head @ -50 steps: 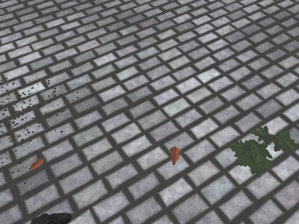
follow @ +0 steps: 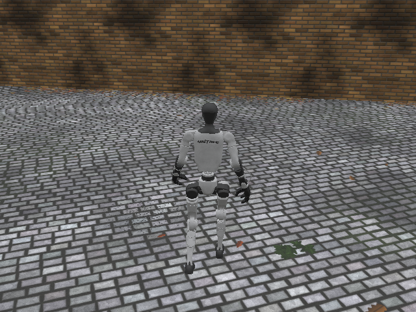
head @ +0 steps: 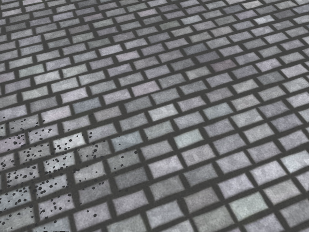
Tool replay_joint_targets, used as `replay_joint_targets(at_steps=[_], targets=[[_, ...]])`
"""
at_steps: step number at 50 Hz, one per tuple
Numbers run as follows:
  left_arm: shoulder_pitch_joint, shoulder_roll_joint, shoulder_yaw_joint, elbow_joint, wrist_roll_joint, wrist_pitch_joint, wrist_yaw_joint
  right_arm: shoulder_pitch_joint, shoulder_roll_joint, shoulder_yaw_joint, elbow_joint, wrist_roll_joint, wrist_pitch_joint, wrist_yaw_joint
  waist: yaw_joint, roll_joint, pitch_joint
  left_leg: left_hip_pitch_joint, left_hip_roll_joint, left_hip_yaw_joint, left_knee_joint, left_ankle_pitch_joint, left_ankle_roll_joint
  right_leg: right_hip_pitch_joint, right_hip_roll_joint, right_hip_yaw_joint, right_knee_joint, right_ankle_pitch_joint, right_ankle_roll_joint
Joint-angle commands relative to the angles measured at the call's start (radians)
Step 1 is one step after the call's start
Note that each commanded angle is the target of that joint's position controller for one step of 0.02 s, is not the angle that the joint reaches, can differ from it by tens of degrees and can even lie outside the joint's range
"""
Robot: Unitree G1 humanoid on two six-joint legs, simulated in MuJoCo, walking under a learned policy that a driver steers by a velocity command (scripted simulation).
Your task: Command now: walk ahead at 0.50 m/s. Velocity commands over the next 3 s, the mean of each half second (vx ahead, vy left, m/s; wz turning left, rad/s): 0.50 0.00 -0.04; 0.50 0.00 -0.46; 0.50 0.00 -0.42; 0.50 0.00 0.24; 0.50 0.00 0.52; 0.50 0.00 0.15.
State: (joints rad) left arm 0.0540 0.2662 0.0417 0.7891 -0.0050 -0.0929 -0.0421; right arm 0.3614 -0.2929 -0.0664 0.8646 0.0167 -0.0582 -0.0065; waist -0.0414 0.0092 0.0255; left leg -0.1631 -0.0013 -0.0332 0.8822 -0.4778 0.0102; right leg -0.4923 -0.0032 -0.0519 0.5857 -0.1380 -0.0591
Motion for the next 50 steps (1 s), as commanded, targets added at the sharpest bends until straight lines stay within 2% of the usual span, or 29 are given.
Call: replay_joint_targets(at_steps=[1,2,3,4,7,10,14,17,19,20,22,23,24,25,26,27,28,29,30,32,34,36,40,43,45,46,48,49,50], targets=[[0.263,0.164,0.047,0.013,-0.007,0.007,0.014,-0.059,-0.129,-0.016,-0.114,0.028,-0.054,0.009,0.144,-0.144,-0.204,-0.634,0.050,-0.065,0.448,0.019,0.031,0.691,-0.331,0.566,-0.295,-0.239,-0.207],[0.199,0.140,0.038,0.005,0.002,0.008,0.014,-0.104,-0.119,-0.015,-0.123,0.016,-0.053,0.005,0.112,-0.076,-0.116,-0.602,0.094,-0.040,0.378,0.102,0.032,0.535,-0.293,0.465,-0.327,-0.163,-0.187],[0.159,0.104,0.027,-0.002,0.014,0.003,0.011,-0.110,-0.114,-0.022,-0.119,0.000,-0.042,0.000,0.078,-0.069,-0.072,-0.543,0.127,-0.045,0.312,0.158,0.034,0.428,-0.254,0.395,-0.360,-0.090,-0.167],[0.142,0.105,0.026,-0.002,0.021,-0.001,0.011,-0.078,-0.096,-0.021,-0.114,-0.001,-0.031,0.000,0.048,-0.107,-0.066,-0.484,0.139,-0.048,0.288,0.189,0.029,0.361,-0.246,0.365,-0.387,-0.043,-0.173],[0.154,0.125,0.033,0.017,0.011,-0.016,0.014,-0.079,-0.063,-0.016,-0.112,-0.007,-0.008,-0.007,0.026,-0.082,-0.040,-0.475,0.153,-0.035,0.192,0.253,0.001,0.300,-0.225,0.264,-0.446,0.079,-0.188],[0.196,0.148,0.039,0.039,0.006,-0.012,0.029,-0.174,-0.049,-0.011,-0.137,-0.015,-0.010,-0.005,0.048,-0.057,-0.016,-0.530,0.154,-0.025,0.018,0.417,-0.020,0.333,-0.206,0.185,-0.462,0.180,-0.173],[0.259,0.163,0.041,0.066,-0.007,-0.002,0.038,-0.309,-0.020,0.003,-0.165,-0.007,-0.022,0.012,0.099,-0.060,0.012,-0.480,0.112,0.018,-0.220,0.582,-0.019,0.362,-0.175,0.110,-0.467,0.166,-0.139],[0.317,0.171,0.044,0.094,-0.012,0.012,0.039,-0.393,-0.022,0.007,-0.193,0.001,-0.028,0.029,0.130,-0.062,0.040,-0.496,0.092,0.025,-0.309,0.572,-0.009,0.450,-0.210,0.119,-0.438,0.152,-0.139],[0.340,0.173,0.047,0.109,-0.016,0.024,0.042,-0.431,-0.032,0.006,-0.214,0.002,-0.035,0.041,0.132,-0.067,0.054,-0.502,0.082,0.016,-0.351,0.514,0.009,0.509,-0.242,0.144,-0.398,0.182,-0.132],[0.339,0.178,0.050,0.113,-0.019,0.030,0.045,-0.428,-0.042,0.003,-0.219,0.001,-0.039,0.046,0.118,-0.073,0.052,-0.485,0.075,0.011,-0.371,0.477,0.019,0.530,-0.254,0.160,-0.371,0.211,-0.125],[0.313,0.198,0.057,0.110,-0.021,0.038,0.050,-0.345,-0.078,-0.011,-0.201,-0.001,-0.047,0.046,0.060,-0.096,0.008,-0.346,0.040,0.030,-0.403,0.407,0.042,0.540,-0.252,0.176,-0.280,0.368,-0.107],[0.290,0.193,0.054,0.105,-0.020,0.042,0.051,-0.219,-0.113,-0.031,-0.164,-0.005,-0.050,0.040,-0.011,-0.086,-0.068,-0.160,0.014,0.055,-0.433,0.418,0.065,0.505,-0.208,0.148,-0.144,0.487,-0.084],[0.283,0.149,0.037,0.086,-0.007,0.040,0.051,-0.039,-0.172,-0.054,-0.121,-0.018,-0.051,0.029,-0.084,-0.052,-0.212,0.146,0.097,-0.014,-0.372,0.455,0.111,0.352,-0.151,0.112,0.091,0.393,-0.049],[0.392,0.038,0.005,0.063,-0.003,0.023,0.046,0.077,-0.270,-0.080,-0.101,-0.035,-0.043,0.020,-0.069,0.166,-0.378,0.573,0.366,-0.414,-0.391,0.323,0.246,-0.064,0.004,0.034,0.492,0.002,0.032],[0.392,0.063,0.007,0.077,-0.016,0.004,0.042,0.099,-0.200,-0.060,-0.099,-0.025,-0.037,0.020,-0.084,0.251,-0.459,0.595,0.435,-0.660,-0.528,0.204,0.280,-0.194,0.036,0.162,0.659,-0.445,0.036],[0.309,0.153,0.035,0.056,-0.044,-0.001,0.040,0.036,-0.141,-0.040,-0.101,-0.019,-0.036,0.016,-0.083,0.173,-0.297,0.472,0.399,-0.528,-0.557,0.134,0.229,-0.275,-0.022,0.185,0.730,-0.395,0.027],[0.244,0.154,0.037,0.036,-0.046,0.001,0.043,-0.035,-0.111,-0.030,-0.109,-0.017,-0.037,0.013,-0.059,0.126,-0.190,0.327,0.368,-0.399,-0.586,0.159,0.198,-0.280,-0.071,0.153,0.712,-0.308,0.022],[0.205,0.144,0.041,0.033,-0.031,0.009,0.049,-0.102,-0.071,-0.018,-0.106,-0.019,-0.040,0.017,-0.030,0.068,-0.100,0.185,0.316,-0.292,-0.636,0.214,0.168,-0.243,-0.102,0.145,0.656,-0.238,0.018],[0.240,0.127,0.048,0.036,-0.028,0.023,0.050,-0.144,-0.060,-0.015,-0.105,-0.026,-0.048,0.017,0.014,0.127,-0.075,0.096,0.302,-0.220,-0.672,0.267,0.166,-0.182,-0.131,0.156,0.617,-0.181,0.023],[0.275,0.085,0.045,0.045,-0.030,0.051,0.048,-0.183,-0.046,-0.017,-0.093,-0.028,-0.061,0.020,0.048,0.120,-0.041,0.001,0.275,-0.112,-0.728,0.347,0.167,-0.118,-0.146,0.153,0.590,-0.136,0.035],[0.245,0.071,0.047,0.026,-0.028,0.068,0.051,-0.189,-0.065,-0.024,-0.078,-0.033,-0.068,0.015,0.060,0.079,-0.011,-0.016,0.273,-0.028,-0.752,0.433,0.171,-0.158,-0.148,0.157,0.551,-0.073,0.045],[0.203,0.065,0.048,0.006,-0.020,0.070,0.048,-0.167,-0.080,-0.030,-0.060,-0.036,-0.067,0.005,0.053,0.055,0.004,0.008,0.267,0.042,-0.758,0.494,0.172,-0.202,-0.147,0.164,0.463,0.020,0.055],[0.083,0.041,0.036,-0.036,-0.014,0.058,0.021,-0.142,-0.113,-0.038,-0.042,-0.030,-0.055,-0.010,0.014,0.035,0.034,0.045,0.245,0.162,-0.770,0.521,0.148,-0.173,-0.127,0.091,0.221,0.192,0.048],[-0.014,0.034,0.028,-0.082,-0.013,0.058,0.002,-0.090,-0.138,-0.048,-0.020,-0.017,-0.038,-0.014,-0.024,0.019,0.067,0.142,0.278,0.198,-0.751,0.545,0.145,-0.201,-0.117,0.050,0.119,0.179,0.029],[-0.049,0.043,0.029,-0.112,-0.014,0.060,-0.008,-0.070,-0.152,-0.054,-0.007,-0.005,-0.022,-0.014,-0.027,0.026,0.077,0.222,0.301,0.215,-0.709,0.614,0.133,-0.217,-0.104,0.027,0.080,0.114,0.008],[-0.049,0.052,0.032,-0.123,-0.014,0.061,-0.013,-0.073,-0.161,-0.057,-0.006,0.000,-0.014,-0.015,-0.016,0.034,0.071,0.249,0.307,0.228,-0.672,0.709,0.124,-0.197,-0.088,0.007,0.066,0.068,-0.007],[0.008,0.087,0.051,-0.129,-0.015,0.066,-0.015,-0.095,-0.192,-0.066,-0.013,0.010,0.000,-0.018,0.034,0.071,0.010,0.279,0.305,0.255,-0.531,1.049,0.102,-0.073,-0.022,-0.054,0.067,-0.040,-0.047],[0.106,0.119,0.070,-0.111,-0.019,0.069,-0.014,-0.111,-0.202,-0.068,-0.017,0.014,0.009,-0.019,0.094,0.079,-0.045,0.266,0.290,0.270,-0.385,1.175,0.088,0.055,0.023,-0.080,0.053,-0.071,-0.074],[0.271,0.174,0.103,-0.068,-0.022,0.071,-0.003,-0.128,-0.193,-0.062,-0.022,0.018,0.013,-0.020,0.183,0.056,-0.129,0.176,0.247,0.294,-0.166,1.140,0.054,0.297,0.069,-0.079,-0.021,-0.006,-0.112]])
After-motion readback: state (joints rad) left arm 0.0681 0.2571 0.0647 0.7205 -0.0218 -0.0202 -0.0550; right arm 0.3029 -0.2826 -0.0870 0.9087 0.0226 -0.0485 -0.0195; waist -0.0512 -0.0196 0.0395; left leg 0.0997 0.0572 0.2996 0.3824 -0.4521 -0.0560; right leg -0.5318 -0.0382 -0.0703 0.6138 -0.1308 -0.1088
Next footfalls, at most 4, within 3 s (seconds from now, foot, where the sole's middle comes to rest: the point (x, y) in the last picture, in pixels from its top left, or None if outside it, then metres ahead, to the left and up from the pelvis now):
0.48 left None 0.44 0.14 -0.76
1.00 right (192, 179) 0.68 -0.15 -0.76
1.52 left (174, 117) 1.04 -0.10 -0.76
2.00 right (229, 97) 1.17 -0.42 -0.76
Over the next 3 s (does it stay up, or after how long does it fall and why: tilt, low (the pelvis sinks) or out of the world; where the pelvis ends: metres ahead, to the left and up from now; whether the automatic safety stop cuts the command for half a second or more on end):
stays up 1.61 -0.31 0.01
